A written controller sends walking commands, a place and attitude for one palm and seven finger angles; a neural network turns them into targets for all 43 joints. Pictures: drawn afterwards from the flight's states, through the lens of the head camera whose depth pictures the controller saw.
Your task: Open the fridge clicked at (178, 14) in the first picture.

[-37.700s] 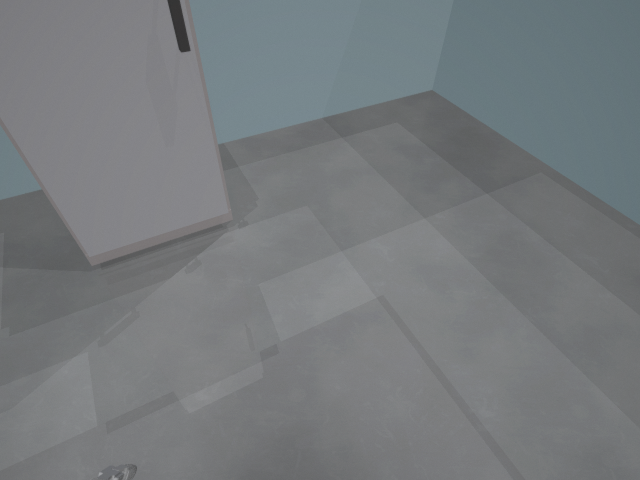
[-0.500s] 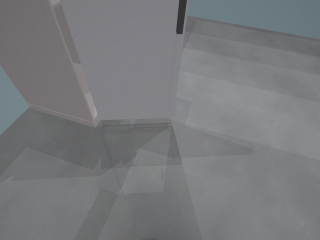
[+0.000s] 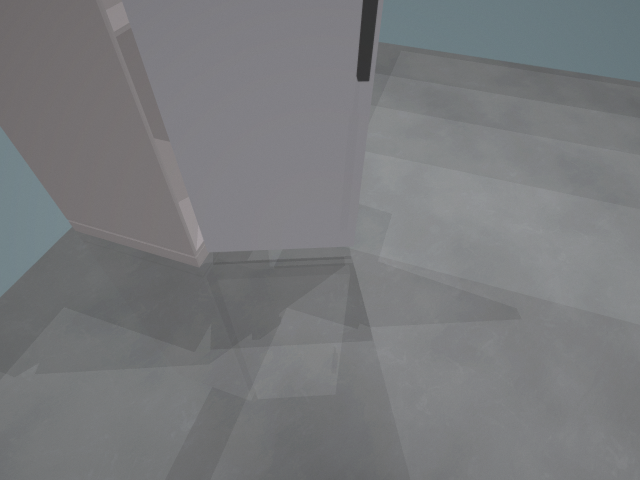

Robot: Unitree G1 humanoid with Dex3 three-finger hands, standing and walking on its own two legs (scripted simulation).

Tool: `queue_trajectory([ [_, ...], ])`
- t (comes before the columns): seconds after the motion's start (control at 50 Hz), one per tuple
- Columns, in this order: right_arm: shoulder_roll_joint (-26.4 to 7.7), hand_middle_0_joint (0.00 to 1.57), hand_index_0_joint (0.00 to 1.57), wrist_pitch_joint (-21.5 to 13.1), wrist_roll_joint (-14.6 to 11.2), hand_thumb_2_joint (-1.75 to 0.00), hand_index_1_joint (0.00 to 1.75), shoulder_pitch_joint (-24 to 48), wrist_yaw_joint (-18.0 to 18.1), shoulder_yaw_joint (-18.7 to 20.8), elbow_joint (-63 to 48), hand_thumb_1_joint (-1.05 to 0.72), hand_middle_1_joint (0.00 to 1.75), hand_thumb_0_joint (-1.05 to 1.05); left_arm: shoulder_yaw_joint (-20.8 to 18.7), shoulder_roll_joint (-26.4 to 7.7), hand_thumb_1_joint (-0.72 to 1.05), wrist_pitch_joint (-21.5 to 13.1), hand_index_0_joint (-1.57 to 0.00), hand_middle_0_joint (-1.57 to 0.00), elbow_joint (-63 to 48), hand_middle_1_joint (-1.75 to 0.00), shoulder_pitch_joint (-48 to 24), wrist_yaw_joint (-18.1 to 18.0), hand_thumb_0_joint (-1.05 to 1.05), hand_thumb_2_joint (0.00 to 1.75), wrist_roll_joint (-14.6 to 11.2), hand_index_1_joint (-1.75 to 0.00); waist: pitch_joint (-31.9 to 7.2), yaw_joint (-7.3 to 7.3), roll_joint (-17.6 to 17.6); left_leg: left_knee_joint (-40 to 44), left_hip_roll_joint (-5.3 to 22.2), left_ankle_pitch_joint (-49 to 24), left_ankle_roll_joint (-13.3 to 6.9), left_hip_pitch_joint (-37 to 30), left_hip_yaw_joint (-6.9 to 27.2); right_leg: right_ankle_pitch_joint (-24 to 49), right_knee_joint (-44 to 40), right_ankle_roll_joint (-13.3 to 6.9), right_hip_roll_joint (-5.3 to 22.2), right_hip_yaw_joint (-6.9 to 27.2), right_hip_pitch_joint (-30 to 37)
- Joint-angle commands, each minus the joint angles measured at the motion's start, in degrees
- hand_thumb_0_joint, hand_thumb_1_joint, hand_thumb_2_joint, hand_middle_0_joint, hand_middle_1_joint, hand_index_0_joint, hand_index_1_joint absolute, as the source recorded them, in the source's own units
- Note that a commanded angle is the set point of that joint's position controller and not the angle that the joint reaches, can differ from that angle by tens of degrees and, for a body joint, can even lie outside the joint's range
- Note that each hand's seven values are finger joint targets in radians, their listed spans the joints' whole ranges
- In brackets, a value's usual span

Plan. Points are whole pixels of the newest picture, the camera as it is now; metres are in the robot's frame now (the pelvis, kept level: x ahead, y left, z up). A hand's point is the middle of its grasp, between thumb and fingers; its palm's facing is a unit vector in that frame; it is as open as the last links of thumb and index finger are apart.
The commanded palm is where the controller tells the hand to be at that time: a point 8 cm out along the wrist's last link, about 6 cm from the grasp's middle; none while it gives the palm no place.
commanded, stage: look to check the result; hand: right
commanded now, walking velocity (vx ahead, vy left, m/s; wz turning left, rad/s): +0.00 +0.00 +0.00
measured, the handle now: (366, 22) +0.98 -0.03 +0.14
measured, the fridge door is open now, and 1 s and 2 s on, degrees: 68 68 68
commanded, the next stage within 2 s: stand and wait in 0.52 s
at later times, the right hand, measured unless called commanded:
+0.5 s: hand out of the picture +0.02 -0.17 -0.18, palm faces -0.02 +0.98 -0.19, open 7.3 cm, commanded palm none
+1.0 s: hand out of the picture +0.03 -0.17 -0.18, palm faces -0.02 +0.98 -0.19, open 7.3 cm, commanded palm none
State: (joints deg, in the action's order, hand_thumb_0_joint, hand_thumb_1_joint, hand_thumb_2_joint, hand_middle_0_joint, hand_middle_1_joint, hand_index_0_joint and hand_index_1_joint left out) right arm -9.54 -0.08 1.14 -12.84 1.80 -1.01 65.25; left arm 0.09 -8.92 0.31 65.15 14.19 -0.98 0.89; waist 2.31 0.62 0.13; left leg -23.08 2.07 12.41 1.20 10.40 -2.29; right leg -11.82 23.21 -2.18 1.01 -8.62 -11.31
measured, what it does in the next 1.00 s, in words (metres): stands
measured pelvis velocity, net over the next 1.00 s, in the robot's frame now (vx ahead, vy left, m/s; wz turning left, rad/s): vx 0.02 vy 0.00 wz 0.00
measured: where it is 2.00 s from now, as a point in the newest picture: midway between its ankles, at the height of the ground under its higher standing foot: outside the picture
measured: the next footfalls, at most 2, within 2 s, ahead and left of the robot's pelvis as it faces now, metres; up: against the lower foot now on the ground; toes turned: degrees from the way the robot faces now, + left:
none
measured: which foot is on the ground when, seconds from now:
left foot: down 0.00-1.00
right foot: down 0.00-1.00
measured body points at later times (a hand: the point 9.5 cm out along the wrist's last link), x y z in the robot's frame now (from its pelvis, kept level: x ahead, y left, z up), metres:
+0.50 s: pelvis +0.01 +0.00 +0.00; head +0.04 +0.00 +0.45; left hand +0.01 +0.22 -0.16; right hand +0.02 -0.22 -0.16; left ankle +0.00 +0.13 -0.74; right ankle +0.01 -0.09 -0.74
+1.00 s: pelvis +0.02 +0.00 +0.00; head +0.05 +0.00 +0.45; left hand +0.02 +0.22 -0.16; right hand +0.04 -0.22 -0.16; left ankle +0.00 +0.13 -0.74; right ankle +0.01 -0.09 -0.74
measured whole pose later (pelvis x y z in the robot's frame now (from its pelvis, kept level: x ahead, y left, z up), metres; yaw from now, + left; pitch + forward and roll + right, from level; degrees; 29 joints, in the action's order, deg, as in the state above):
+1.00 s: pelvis +0.02 +0.00 +0.00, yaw +0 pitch +0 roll +0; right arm -9.4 -0.3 1.0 -12.8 2.0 -0.8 66.5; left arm 0.3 -8.5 -0.1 66.7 13.8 -1.5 0.7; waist 2.6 0.7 0.3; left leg -20.9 1.9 13.4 1.2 7.2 -2.3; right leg -13.1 21.5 -1.7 1.0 -8.6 -8.4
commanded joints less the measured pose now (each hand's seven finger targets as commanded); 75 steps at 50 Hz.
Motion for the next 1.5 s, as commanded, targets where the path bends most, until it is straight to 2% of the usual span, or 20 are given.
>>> queue_trajectory([
  [0.0, -5.40, 0.20, 0.20, -0.66, -0.07, -0.90, 0.30, -2.88, 0.14, 1.08, -1.18, -0.90, 0.30, 0.00, -1.04, -5.80, 0.90, -0.66, -0.20, -0.20, -1.30, -0.30, 3.38, -0.62, 0.00, 0.90, 0.13, -0.30, -0.07, -0.18, -0.44, 4.32, 4.37, -4.43, -1.52, 1.95, 4.86, 5.75, -5.34, 0.48, 6.57, 8.34, 2.59],
  [0.2, -5.12, 0.20, 0.20, -0.75, -0.11, -0.90, 0.30, -3.04, 0.22, 1.13, -0.66, -0.90, 0.30, 0.00, -1.03, -5.59, 0.90, -0.68, -0.20, -0.20, -0.57, -0.30, 3.60, -0.77, 0.00, 0.90, 0.08, -0.30, -0.31, -0.08, 0.74, 4.58, 4.57, -6.41, -1.50, 1.08, 4.73, 7.72, -5.01, 0.52, 6.67, 8.01, 3.73],
  [0.28, -5.33, 0.20, 0.20, -0.70, -0.10, -0.90, 0.30, -3.28, 0.25, 1.10, -0.48, -0.90, 0.30, 0.00, -0.98, -5.83, 0.90, -0.73, -0.20, -0.20, -0.50, -0.30, 3.80, -0.79, 0.00, 0.90, -0.06, -0.30, -0.05, -0.21, -0.42, 4.76, 4.48, -6.01, -1.48, 0.69, 4.70, 8.04, -5.15, 0.50, 6.65, 8.12, 3.55],
  [0.44, -5.02, 0.20, 0.20, -0.66, -0.17, -0.90, 0.30, -3.10, 0.17, 1.01, -0.18, -0.90, 0.30, 0.00, -0.86, -5.48, 0.90, -0.69, -0.20, -0.20, -0.10, -0.30, 3.46, -0.88, 0.00, 0.90, 0.09, -0.30, 0.97, -0.10, 0.07, 5.05, 4.46, -6.07, -1.51, 1.11, 4.85, 7.37, -5.60, 0.53, 6.66, 8.02, 3.81],
  [0.48, -5.11, 0.20, 0.20, -0.77, -0.11, -0.90, 0.30, -3.29, 0.23, 1.05, -0.26, -0.90, 0.30, 0.00, -0.97, -5.81, 0.90, -0.72, -0.20, -0.20, -0.19, -0.30, 3.81, -0.88, 0.00, 0.90, -0.02, -0.30, -0.14, -0.06, 0.26, 5.03, 4.43, -6.94, -1.54, 0.35, 4.97, 8.44, -5.21, 0.51, 6.71, 8.02, 4.31],
  [0.66, -5.05, 0.20, 0.20, -0.78, -0.22, -0.90, 0.30, -3.12, 0.22, 1.06, -0.12, -0.90, 0.30, 0.00, -0.90, -5.56, 0.90, -0.84, -0.20, -0.20, 0.15, -0.30, 3.59, -0.97, 0.00, 0.90, 0.05, -0.30, 0.10, -0.10, -0.03, 5.05, 4.73, -8.19, -1.49, -0.12, 4.75, 9.47, -5.39, 0.57, 6.71, 7.85, 4.67],
  [0.68, -5.29, 0.20, 0.20, -0.85, -0.17, -0.90, 0.30, -3.41, 0.26, 1.03, -0.22, -0.90, 0.30, 0.00, -0.98, -5.76, 0.90, -0.74, -0.20, -0.20, 0.04, -0.30, 3.62, -0.91, 0.00, 0.90, -0.05, -0.30, -0.11, -0.11, 0.93, 5.13, 4.57, -8.43, -1.52, -0.06, 4.90, 9.43, -5.05, 0.59, 6.73, 7.92, 4.90],
  [0.74, -4.93, 0.20, 0.20, -0.74, -0.18, -0.90, 0.30, -2.98, 0.24, 1.11, -0.20, -0.90, 0.30, 0.00, -0.90, -5.53, 0.90, -0.86, -0.20, -0.20, 0.30, -0.30, 3.71, -1.02, 0.00, 0.90, 0.07, -0.30, 0.23, -0.03, -0.55, 4.93, 4.63, -8.52, -1.51, -0.26, 4.78, 10.00, -5.45, 0.57, 6.79, 7.72, 4.67],
  [0.76, -5.04, 0.20, 0.20, -0.71, -0.20, -0.90, 0.30, -2.91, 0.21, 1.09, -0.10, -0.90, 0.30, 0.00, -0.85, -5.52, 0.90, -0.85, -0.20, -0.20, 0.31, -0.30, 3.53, -1.04, 0.00, 0.90, 0.04, -0.30, 0.80, -0.10, -0.06, 4.94, 4.59, -8.62, -1.45, -0.11, 4.74, 10.07, -5.51, 0.60, 6.82, 7.80, 4.50],
  [0.78, -5.33, 0.20, 0.20, -0.80, -0.17, -0.90, 0.30, -3.40, 0.24, 1.09, -0.15, -0.90, 0.30, 0.00, -0.93, -5.84, 0.90, -0.84, -0.20, -0.20, 0.16, -0.30, 3.77, -0.98, 0.00, 0.90, -0.07, -0.30, -0.29, -0.17, 0.05, 5.02, 4.67, -9.01, -1.49, -0.62, 4.74, 10.50, -5.15, 0.54, 6.82, 7.84, 4.99],
  [1.06, -5.00, 0.20, 0.20, -0.79, -0.23, -0.90, 0.30, -3.06, 0.26, 1.19, 0.07, -0.90, 0.30, 0.00, -0.86, -5.74, 0.90, -1.06, -0.20, -0.20, 0.47, -0.30, 3.88, -1.20, 0.00, 0.90, 0.03, -0.30, -0.33, -0.05, 0.00, 4.76, 4.70, -10.58, -1.46, -1.22, 4.43, 12.70, -5.40, 0.59, 6.96, 7.66, 5.83],
  [1.12, -4.86, 0.20, 0.20, -0.63, -0.24, -0.90, 0.30, -3.09, 0.25, 1.15, 0.09, -0.90, 0.30, 0.00, -0.74, -5.61, 0.90, -0.94, -0.20, -0.20, 0.48, -0.30, 3.63, -1.18, 0.00, 0.90, 0.04, -0.30, 1.34, -0.15, -0.45, 5.27, 4.63, -8.61, -1.42, -0.45, 4.56, 10.89, -5.93, 0.57, 6.87, 7.80, 5.07],
  [1.18, -5.35, 0.20, 0.20, -0.73, -0.19, -0.90, 0.30, -3.24, 0.25, 1.17, 0.03, -0.90, 0.30, 0.00, -0.82, -5.84, 0.90, -0.89, -0.20, -0.20, 0.47, -0.30, 4.01, -1.10, 0.00, 0.90, -0.09, -0.30, 0.63, -0.13, 0.35, 5.54, 4.64, -8.77, -1.45, -0.86, 4.59, 10.73, -5.69, 0.56, 6.90, 7.82, 5.32],
  [1.26, -5.08, 0.20, 0.20, -0.59, -0.21, -0.90, 0.30, -2.90, 0.17, 1.15, 0.05, -0.90, 0.30, 0.00, -0.74, -5.69, 0.90, -0.87, -0.20, -0.20, 0.60, -0.30, 3.80, -1.10, 0.00, 0.90, 0.03, -0.30, 1.66, -0.05, -0.19, 5.73, 4.69, -7.50, -1.37, -0.44, 4.50, 9.45, -6.16, 0.58, 6.80, 7.73, 4.75],
  [1.28, -5.27, 0.20, 0.20, -0.67, -0.22, -0.90, 0.30, -3.25, 0.21, 1.08, 0.03, -0.90, 0.30, 0.00, -0.80, -5.85, 0.90, -0.77, -0.20, -0.20, 0.47, -0.30, 3.81, -1.05, 0.00, 0.90, -0.05, -0.30, 1.05, -0.12, 1.06, 5.82, 4.54, -7.32, -1.41, -0.39, 4.72, 9.04, -5.98, 0.55, 6.84, 7.96, 5.10],
  [1.32, -5.08, 0.20, 0.20, -0.72, -0.23, -0.90, 0.30, -3.07, 0.18, 1.13, 0.00, -0.90, 0.30, 0.00, -0.82, -5.61, 0.90, -0.92, -0.20, -0.20, 0.50, -0.30, 3.77, -1.08, 0.00, 0.90, 0.00, -0.30, 0.48, -0.04, 0.16, 5.60, 4.77, -8.59, -1.47, -0.83, 4.73, 10.06, -5.81, 0.55, 6.77, 7.77, 5.36],
  [1.38, -5.33, 0.20, 0.20, -0.88, -0.21, -0.90, 0.30, -3.30, 0.25, 1.23, -0.07, -0.90, 0.30, 0.00, -0.93, -5.99, 0.90, -1.02, -0.20, -0.20, 0.36, -0.30, 4.17, -1.14, 0.00, 0.90, -0.08, -0.30, -1.38, -0.06, 0.62, 5.14, 4.80, -10.90, -1.54, -1.84, 4.58, 12.35, -5.12, 0.52, 6.89, 7.81, 6.26],
  [1.48, -5.12, 0.20, 0.20, -0.77, -0.20, -0.90, 0.30, -3.49, 0.28, 1.23, -0.03, -0.90, 0.30, 0.00, -0.91, -5.80, 0.90, -0.96, -0.20, -0.20, 0.51, -0.30, 4.21, -1.22, 0.00, 0.90, -0.06, -0.30, -0.14, -0.08, -0.14, 5.19, 4.77, -10.53, -1.54, -1.32, 4.46, 12.34, -5.24, 0.59, 6.90, 7.73, 5.87],
])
